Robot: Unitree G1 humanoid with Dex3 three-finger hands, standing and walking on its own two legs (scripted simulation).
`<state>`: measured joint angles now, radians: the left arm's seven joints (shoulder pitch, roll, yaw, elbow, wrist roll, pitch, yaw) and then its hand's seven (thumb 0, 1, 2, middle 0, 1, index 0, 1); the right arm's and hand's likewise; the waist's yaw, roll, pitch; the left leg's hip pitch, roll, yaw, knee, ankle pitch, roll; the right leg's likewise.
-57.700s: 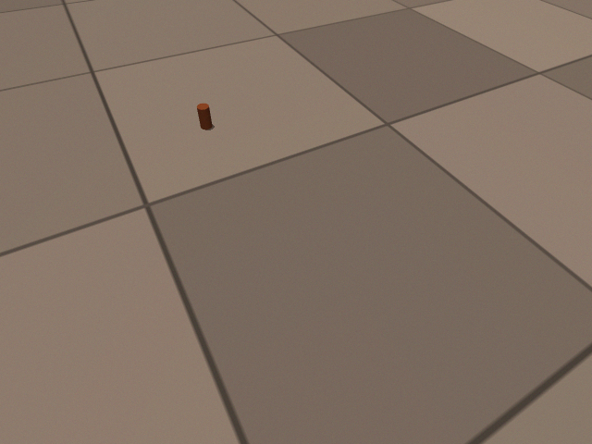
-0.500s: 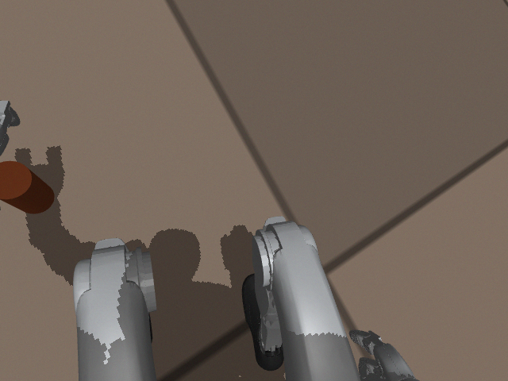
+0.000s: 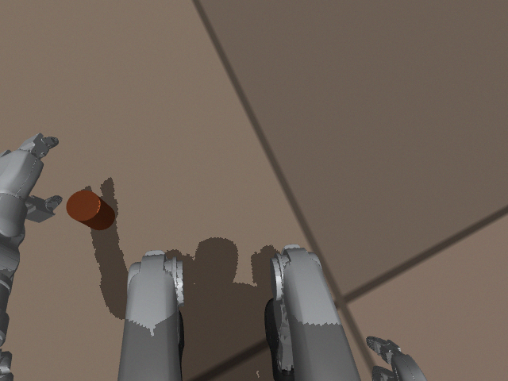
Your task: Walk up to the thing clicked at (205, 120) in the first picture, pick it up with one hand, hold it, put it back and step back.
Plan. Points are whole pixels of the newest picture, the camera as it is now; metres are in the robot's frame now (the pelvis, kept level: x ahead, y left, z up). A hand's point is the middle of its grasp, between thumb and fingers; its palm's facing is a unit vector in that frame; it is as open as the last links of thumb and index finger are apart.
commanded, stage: home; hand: left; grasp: from above
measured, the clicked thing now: (93, 211) +0.42 +0.31 -0.38
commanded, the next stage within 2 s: none
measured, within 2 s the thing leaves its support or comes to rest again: neither
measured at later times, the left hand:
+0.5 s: hand out of the picture +0.24 +0.23 +0.09, palm faces +0.04 -0.93 -0.37, open 7.6 cm
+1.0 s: hand out of the picture +0.20 +0.19 +0.23, palm faces +0.17 -0.96 -0.20, open 7.7 cm
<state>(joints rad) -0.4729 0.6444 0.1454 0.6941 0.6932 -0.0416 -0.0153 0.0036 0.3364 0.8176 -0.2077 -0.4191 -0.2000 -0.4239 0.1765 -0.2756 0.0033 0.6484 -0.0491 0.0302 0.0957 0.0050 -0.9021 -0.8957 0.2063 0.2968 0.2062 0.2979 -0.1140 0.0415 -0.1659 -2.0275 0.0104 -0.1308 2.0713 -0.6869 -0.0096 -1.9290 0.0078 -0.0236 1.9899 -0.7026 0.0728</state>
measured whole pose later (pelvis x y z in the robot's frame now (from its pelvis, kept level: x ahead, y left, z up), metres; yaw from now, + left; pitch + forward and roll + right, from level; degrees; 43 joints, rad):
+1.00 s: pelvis +0.07 -0.01 +0.27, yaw +7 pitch +10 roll -3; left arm 0.52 0.21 0.03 -0.15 -0.06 0.47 0.02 0.01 0.84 0.87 -0.20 -0.29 -0.19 -0.29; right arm 0.30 -0.22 0.03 0.50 0.01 -0.21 -0.19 0.01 -0.90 -0.90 0.20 0.30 0.21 0.30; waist -0.05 0.06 -0.19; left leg -0.72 0.04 -0.08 1.01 -0.47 -0.03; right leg -0.64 -0.01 -0.04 0.94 -0.48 0.03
